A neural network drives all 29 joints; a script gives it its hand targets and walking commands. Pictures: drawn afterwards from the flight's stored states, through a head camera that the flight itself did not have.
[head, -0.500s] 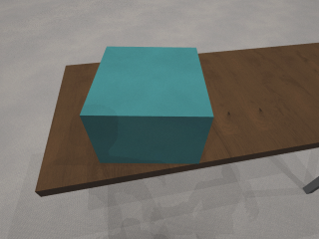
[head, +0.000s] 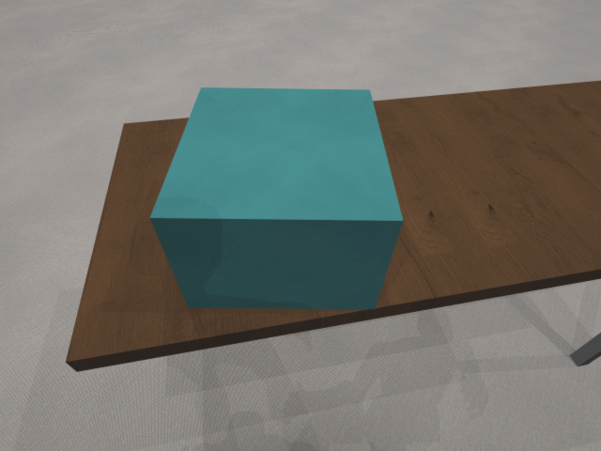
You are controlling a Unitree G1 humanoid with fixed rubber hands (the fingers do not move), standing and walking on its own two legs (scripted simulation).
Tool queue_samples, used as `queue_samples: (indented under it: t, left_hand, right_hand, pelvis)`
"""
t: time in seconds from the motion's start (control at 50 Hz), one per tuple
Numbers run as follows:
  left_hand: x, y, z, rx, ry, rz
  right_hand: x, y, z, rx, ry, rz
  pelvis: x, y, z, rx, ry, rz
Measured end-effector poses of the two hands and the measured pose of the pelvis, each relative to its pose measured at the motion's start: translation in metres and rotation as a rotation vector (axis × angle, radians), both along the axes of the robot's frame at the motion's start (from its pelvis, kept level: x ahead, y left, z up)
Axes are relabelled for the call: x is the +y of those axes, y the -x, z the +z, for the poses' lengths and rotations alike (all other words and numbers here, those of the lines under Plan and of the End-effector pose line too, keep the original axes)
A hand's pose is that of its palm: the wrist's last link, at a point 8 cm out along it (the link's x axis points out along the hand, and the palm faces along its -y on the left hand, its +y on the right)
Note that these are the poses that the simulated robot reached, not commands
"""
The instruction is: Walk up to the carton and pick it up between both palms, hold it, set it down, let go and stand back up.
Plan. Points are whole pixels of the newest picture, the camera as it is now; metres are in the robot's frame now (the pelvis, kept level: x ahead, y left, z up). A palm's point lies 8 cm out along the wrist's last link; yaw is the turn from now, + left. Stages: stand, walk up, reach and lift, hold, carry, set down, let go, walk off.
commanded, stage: walk up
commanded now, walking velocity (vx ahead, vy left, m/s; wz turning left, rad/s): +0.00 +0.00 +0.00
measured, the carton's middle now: (283, 193) +0.50 +0.04 +0.07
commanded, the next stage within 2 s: none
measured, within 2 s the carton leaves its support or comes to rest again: neither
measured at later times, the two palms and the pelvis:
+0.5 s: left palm out of the picture +0.04 +0.20 -0.12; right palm out of the picture +0.02 -0.45 -0.10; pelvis -0.05 -0.10 -0.01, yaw -1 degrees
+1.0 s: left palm out of the picture -0.03 +0.23 -0.11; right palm out of the picture +0.01 -0.41 -0.10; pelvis -0.10 -0.08 -0.01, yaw +7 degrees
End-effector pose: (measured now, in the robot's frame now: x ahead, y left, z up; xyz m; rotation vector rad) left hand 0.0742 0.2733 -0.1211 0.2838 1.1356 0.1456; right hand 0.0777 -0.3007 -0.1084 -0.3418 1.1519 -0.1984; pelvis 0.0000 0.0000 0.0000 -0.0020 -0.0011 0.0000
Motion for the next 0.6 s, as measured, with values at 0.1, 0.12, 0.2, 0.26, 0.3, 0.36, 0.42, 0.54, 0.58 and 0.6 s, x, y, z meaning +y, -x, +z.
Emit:
queue_samples:
  t: [0.1,0.12,0.2,0.26,0.3,0.36,0.42,0.54,0.58,0.6]
  left_hand:
    - [0.0,0.0,0.0,0.0,0.0,0.0]
    - [0.0,0.0,0.0,0.003,0.0,0.0]
    - [0.002,-0.001,0.0,0.02,-0.006,0.001]
    - [-0.002,-0.001,0.004,0.008,-0.02,0.005]
    - [-0.007,0.0,0.006,0.002,-0.025,0.005]
    - [-0.022,0.004,0.005,0.0,-0.029,-0.001]
    - [-0.045,0.013,0.001,0.009,-0.036,-0.011]
    - [-0.08,0.039,0.01,-0.002,-0.062,0.006]
    - [-0.084,0.044,0.017,-0.008,-0.077,0.006]
    - [-0.086,0.047,0.021,-0.016,-0.086,0.009]
  right_hand:
    - [0.0,0.0,0.0,0.0,0.0,0.0]
    - [0.0,0.0,0.0,0.0,0.001,0.0]
    - [-0.013,0.004,0.005,-0.005,0.042,-0.005]
    - [-0.035,0.01,0.011,-0.011,0.093,-0.007]
    - [-0.053,0.013,0.017,-0.026,0.126,-0.008]
    - [-0.083,0.021,0.023,-0.038,0.165,-0.009]
    - [-0.116,0.037,0.021,-0.033,0.185,-0.012]
    - [-0.153,0.063,0.009,0.0,0.161,0.0]
    - [-0.158,0.068,0.009,0.004,0.149,0.001]
    - [-0.159,0.072,0.007,0.013,0.143,0.006]
  pelvis:
    - [0.0,0.0,0.0,0.0,0.0,0.0]
    - [0.0,0.0,0.0,0.0,0.0,0.0]
    - [-0.005,0.004,-0.001,-0.007,-0.005,0.003]
    - [-0.015,0.01,-0.001,-0.016,-0.005,0.004]
    - [-0.024,0.015,-0.002,-0.019,-0.006,0.001]
    - [-0.044,0.026,-0.004,-0.007,-0.014,-0.014]
    - [-0.069,0.038,-0.01,0.002,-0.026,-0.03]
    - [-0.106,0.06,-0.01,-0.029,-0.057,-0.009]
    - [-0.112,0.065,-0.006,-0.025,-0.063,-0.008]
    - [-0.115,0.068,-0.005,-0.023,-0.062,-0.002]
